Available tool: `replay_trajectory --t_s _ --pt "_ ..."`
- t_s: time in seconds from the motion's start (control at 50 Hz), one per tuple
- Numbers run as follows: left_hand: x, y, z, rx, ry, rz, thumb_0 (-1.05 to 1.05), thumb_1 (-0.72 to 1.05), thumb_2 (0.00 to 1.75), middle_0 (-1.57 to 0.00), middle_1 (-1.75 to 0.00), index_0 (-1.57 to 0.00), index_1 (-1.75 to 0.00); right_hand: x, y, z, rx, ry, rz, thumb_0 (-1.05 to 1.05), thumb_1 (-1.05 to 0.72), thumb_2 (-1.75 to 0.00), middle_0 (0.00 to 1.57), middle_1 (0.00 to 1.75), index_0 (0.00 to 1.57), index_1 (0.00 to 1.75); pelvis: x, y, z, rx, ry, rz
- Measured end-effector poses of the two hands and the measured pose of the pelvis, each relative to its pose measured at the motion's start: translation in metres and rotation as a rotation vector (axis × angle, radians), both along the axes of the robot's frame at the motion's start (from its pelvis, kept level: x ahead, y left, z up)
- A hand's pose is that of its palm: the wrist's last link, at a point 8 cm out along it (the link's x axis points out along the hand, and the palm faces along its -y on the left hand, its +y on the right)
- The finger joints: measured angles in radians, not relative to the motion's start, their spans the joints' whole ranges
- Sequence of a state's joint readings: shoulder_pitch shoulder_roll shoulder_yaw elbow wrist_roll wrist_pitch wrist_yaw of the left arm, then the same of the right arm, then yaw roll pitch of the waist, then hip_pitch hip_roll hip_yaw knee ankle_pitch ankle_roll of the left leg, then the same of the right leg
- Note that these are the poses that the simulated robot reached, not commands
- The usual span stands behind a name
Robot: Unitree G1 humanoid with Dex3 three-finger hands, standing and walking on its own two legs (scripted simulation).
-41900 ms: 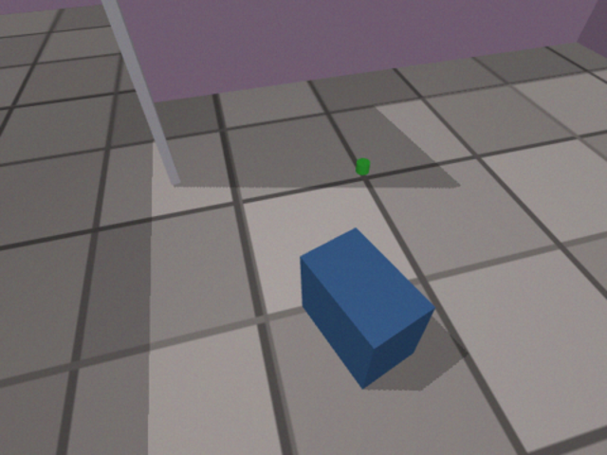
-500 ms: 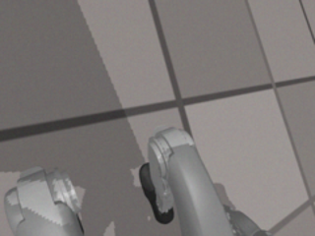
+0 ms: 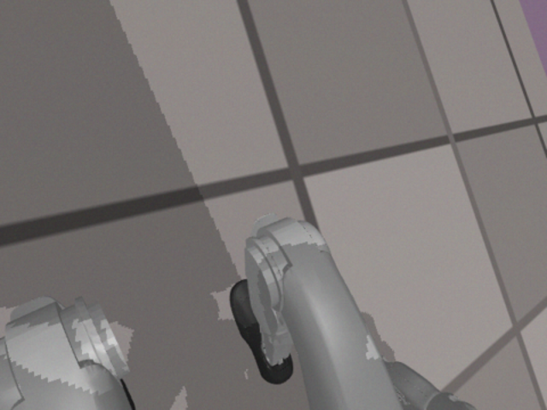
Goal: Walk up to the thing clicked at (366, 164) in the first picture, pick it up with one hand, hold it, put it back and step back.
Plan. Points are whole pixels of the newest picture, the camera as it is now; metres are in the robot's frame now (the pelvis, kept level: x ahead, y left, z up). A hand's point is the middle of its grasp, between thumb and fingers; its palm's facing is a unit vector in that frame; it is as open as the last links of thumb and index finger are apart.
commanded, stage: rest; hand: left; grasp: from above
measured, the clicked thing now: out of the picture +0.45 +0.34 -0.26
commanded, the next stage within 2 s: open in 0.10 s
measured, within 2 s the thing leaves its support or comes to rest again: neither
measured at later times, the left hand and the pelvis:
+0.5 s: hand out of the picture +0.43 +0.33 -0.24, palm faces -0.43 -0.18 -0.89, open 10.2 cm; pelvis +0.00 +0.00 +0.00, yaw -1 degrees
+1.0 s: hand out of the picture +0.43 +0.33 -0.24, palm faces -0.43 -0.18 -0.88, open 13.8 cm; pelvis +0.00 +0.00 +0.00, yaw -1 degrees
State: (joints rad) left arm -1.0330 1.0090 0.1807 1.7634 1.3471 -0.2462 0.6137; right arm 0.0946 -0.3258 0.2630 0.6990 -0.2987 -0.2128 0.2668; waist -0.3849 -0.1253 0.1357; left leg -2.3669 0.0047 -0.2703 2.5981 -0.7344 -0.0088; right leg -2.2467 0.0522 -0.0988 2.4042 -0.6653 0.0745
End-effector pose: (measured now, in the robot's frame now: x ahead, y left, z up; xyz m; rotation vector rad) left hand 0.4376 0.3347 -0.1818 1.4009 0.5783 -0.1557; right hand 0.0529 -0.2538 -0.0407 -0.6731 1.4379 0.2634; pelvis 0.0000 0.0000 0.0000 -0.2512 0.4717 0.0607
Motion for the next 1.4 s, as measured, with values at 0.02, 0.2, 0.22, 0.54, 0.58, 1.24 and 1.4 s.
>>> replay_trajectory --t_s 0.02,0.2,0.22,0.54,0.58,1.24,1.4 --pt "0.000 0.000 -0.001 0.001 0.002 -0.001 -0.01 0.09 0.53 -0.64 -0.66 -0.82 -0.61 -0.001 0.000 0.000 0.001 0.003 0.001 0.00 -0.91 -0.90 0.20 0.30 0.21 0.30 0.000 0.000 0.000 -0.001 -0.001 0.000" --pt "-0.001 0.002 -0.001 -0.001 0.000 0.001 -0.01 0.08 0.53 -0.64 -0.66 -0.82 -0.61 -0.002 0.001 0.004 0.004 0.000 0.019 0.00 -0.91 -0.90 0.20 0.30 0.21 0.30 -0.002 0.001 0.000 -0.007 -0.012 -0.003" --pt "-0.001 0.002 -0.001 -0.002 0.000 0.002 -0.01 0.08 0.53 -0.64 -0.66 -0.82 -0.61 -0.002 0.001 0.005 0.003 -0.001 0.020 0.00 -0.91 -0.90 0.20 0.30 0.21 0.30 -0.002 0.001 0.000 -0.008 -0.013 -0.004" --pt "0.000 0.002 0.000 0.007 -0.009 -0.013 0.00 -0.04 0.64 -0.44 -0.76 -0.51 -0.73 0.004 0.005 0.007 0.014 -0.022 0.055 0.00 -0.90 -0.90 0.20 0.30 0.21 0.30 -0.004 0.002 0.000 -0.014 -0.026 -0.005" --pt "0.001 0.002 0.000 0.012 -0.008 -0.014 0.00 -0.09 0.67 -0.41 -0.79 -0.46 -0.75 0.005 0.005 0.007 0.018 -0.025 0.056 0.00 -0.90 -0.90 0.20 0.30 0.21 0.30 -0.004 0.002 0.000 -0.014 -0.026 -0.006" --pt "0.003 0.000 -0.002 0.008 -0.001 -0.011 0.00 -0.46 0.95 -0.08 -1.06 -0.10 -1.03 -0.001 0.003 0.010 0.004 -0.011 0.035 0.00 -0.90 -0.90 0.20 0.30 0.21 0.30 -0.005 0.000 0.004 -0.012 -0.018 -0.008" --pt "0.010 0.004 0.009 0.014 -0.057 0.002 0.00 -0.48 0.97 -0.08 -1.04 -0.10 -1.02 -0.004 0.003 0.012 0.010 -0.005 0.016 0.00 -0.90 -0.90 0.20 0.30 0.21 0.30 -0.003 0.000 0.006 -0.012 -0.002 -0.007"
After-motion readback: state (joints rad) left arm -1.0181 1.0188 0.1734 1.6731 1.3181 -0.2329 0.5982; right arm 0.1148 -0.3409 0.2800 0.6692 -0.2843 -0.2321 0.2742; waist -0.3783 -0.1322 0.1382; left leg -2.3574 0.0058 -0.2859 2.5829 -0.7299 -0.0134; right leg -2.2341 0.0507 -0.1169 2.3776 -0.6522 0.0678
